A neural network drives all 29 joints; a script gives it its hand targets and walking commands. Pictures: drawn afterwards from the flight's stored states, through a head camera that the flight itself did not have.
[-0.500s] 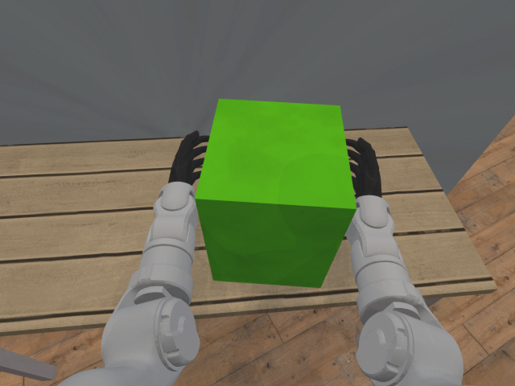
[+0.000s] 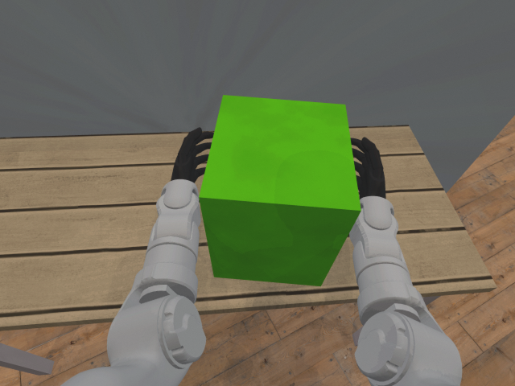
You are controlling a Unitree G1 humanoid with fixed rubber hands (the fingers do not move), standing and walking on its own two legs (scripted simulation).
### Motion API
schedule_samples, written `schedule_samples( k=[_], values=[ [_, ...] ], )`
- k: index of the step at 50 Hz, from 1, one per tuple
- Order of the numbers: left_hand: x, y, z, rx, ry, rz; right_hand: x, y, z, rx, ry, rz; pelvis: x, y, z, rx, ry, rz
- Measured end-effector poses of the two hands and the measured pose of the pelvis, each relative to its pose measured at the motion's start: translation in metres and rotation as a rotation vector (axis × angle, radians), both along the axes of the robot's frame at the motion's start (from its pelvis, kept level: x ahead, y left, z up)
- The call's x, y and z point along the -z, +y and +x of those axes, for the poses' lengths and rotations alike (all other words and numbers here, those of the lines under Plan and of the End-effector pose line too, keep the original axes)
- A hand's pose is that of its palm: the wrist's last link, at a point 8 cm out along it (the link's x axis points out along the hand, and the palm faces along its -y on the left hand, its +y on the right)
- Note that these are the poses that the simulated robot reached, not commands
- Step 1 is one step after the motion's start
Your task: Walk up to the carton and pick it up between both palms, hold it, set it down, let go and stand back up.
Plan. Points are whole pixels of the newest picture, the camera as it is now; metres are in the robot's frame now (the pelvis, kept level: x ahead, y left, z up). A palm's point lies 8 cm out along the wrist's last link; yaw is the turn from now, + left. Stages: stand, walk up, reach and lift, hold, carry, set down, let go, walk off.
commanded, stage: set down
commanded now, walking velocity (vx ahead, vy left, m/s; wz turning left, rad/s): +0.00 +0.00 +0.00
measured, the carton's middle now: (275, 196) +0.42 +0.02 +0.02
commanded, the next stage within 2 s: none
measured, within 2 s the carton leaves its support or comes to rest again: neither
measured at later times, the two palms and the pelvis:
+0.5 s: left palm (186, 178) +0.41 +0.16 +0.07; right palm (370, 191) +0.40 -0.13 +0.08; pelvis +0.00 +0.01 +0.00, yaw -1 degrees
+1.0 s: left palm (186, 179) +0.41 +0.16 +0.07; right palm (370, 192) +0.40 -0.13 +0.08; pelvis +0.00 +0.01 +0.00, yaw +0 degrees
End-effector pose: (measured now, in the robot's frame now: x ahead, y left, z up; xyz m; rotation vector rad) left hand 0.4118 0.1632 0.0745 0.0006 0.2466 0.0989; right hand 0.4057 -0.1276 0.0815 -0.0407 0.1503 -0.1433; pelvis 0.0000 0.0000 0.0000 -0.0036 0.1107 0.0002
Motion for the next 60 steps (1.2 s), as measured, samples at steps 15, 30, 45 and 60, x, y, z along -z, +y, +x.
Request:
schedule_samples(
  k=[15, 30, 45, 60],
  values=[
    [0.0007, 0.0000, 0.0000, -0.003, 0.001, -0.007, 0.0002, -0.0003, 0.0003, -0.003, 0.000, -0.005, -0.0002, 0.0034, 0.0036, 0.010, -0.022, 0.001],
    [0.0017, 0.0001, -0.0013, -0.001, -0.005, -0.003, 0.0012, -0.0004, -0.0015, -0.005, -0.007, -0.010, -0.0001, 0.0053, 0.0024, 0.010, -0.020, 0.001],
    [0.0023, 0.0002, -0.0018, 0.000, -0.008, -0.006, 0.0014, -0.0005, -0.0021, -0.007, -0.009, -0.016, -0.0001, 0.0055, 0.0017, 0.007, -0.020, 0.002],
    [0.0023, 0.0004, -0.0009, 0.002, -0.005, 0.002, 0.0012, -0.0007, -0.0016, -0.010, -0.004, -0.020, 0.0000, 0.0052, 0.0005, 0.008, -0.019, 0.002]
  ],
)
